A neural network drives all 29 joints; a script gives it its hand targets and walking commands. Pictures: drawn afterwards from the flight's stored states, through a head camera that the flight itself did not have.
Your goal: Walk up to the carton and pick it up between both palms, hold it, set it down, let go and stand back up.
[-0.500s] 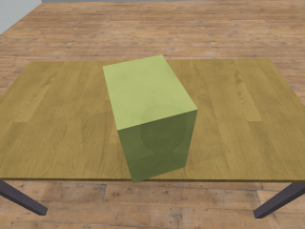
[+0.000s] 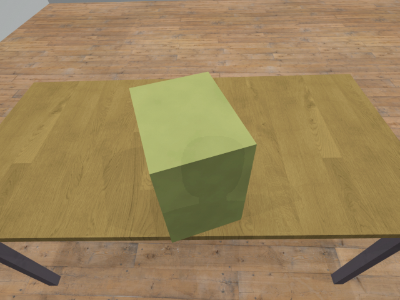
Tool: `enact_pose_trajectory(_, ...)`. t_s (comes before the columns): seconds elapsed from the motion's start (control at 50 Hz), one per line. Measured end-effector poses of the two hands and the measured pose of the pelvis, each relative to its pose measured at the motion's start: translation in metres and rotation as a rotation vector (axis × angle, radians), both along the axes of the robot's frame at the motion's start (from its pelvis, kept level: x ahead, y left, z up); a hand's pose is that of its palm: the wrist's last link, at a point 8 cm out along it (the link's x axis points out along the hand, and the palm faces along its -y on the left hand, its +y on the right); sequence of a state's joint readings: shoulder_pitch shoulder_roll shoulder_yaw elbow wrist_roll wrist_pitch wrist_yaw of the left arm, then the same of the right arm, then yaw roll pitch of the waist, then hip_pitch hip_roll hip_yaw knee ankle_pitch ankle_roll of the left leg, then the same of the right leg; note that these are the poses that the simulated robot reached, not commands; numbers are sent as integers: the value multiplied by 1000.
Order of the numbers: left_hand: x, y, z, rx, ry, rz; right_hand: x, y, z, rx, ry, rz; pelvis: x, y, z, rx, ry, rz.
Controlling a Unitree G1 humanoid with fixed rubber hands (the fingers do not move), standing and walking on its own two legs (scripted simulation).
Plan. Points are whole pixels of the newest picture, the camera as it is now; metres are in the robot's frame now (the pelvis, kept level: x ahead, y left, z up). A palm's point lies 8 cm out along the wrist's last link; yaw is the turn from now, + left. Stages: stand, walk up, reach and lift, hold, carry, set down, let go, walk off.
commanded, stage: walk up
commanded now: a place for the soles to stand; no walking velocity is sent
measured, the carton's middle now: (189, 159) +0.44 +0.06 +0.02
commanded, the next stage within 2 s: reach and lift in 0.12 s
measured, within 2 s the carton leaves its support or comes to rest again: neither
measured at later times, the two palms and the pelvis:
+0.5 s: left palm (88, 294) +0.17 +0.27 -0.08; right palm out of the picture +0.14 -0.30 -0.09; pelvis -0.01 -0.01 -0.02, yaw +4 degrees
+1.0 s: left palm out of the picture +0.14 +0.24 -0.07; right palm out of the picture +0.13 -0.26 -0.08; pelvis -0.01 -0.01 -0.01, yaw +3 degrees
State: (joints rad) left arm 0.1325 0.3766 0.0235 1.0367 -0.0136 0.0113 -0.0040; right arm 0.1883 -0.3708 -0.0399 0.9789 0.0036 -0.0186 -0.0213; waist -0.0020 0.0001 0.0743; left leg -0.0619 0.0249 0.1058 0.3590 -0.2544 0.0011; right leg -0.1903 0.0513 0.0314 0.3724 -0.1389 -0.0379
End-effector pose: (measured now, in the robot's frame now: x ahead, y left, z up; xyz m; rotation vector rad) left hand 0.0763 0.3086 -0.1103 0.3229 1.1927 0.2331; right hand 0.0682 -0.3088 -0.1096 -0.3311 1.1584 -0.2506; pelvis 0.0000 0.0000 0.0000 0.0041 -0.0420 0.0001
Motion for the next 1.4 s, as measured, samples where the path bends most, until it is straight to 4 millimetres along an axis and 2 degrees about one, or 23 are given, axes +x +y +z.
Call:
enact_pose_trajectory(0.14,9,2,0,5,4,2,8,1,0,-4,-25,20,0,1,-2,-5,9,6)
enact_pose_trajectory(0.22,47,-5,-2,26,20,2,35,7,-12,41,-70,78,-13,0,-16,-14,7,51)
enact_pose_trajectory(0.3,88,-24,5,20,-47,-50,68,15,-10,66,-179,90,-18,-2,-25,-22,-18,59)
enact_pose_trajectory(0.38,104,-40,17,15,-128,-74,80,17,2,68,-265,105,-13,-5,-24,-23,-45,65)
enact_pose_trajectory(0.44,101,-44,24,18,-160,-60,78,13,10,67,-285,119,-9,-7,-22,-19,-54,68)
enact_pose_trajectory(0.58,76,-40,27,22,-166,3,67,7,20,71,-281,145,-8,-12,-17,-7,-55,64)
enact_pose_trajectory(0.76,58,-44,33,9,-241,29,57,25,23,112,-311,169,-11,-14,-13,-2,-37,67)
enact_pose_trajectory(0.98,62,-68,43,-40,-374,37,62,47,33,171,-392,199,-9,-8,-8,0,-39,56)
enact_pose_trajectory(1.2,70,-88,52,-71,-495,60,80,51,48,215,-464,218,0,-4,-3,-2,-37,54)
enact_pose_trajectory(1.4,78,-99,62,-79,-616,69,104,55,58,247,-536,260,10,-4,0,-6,-18,61)
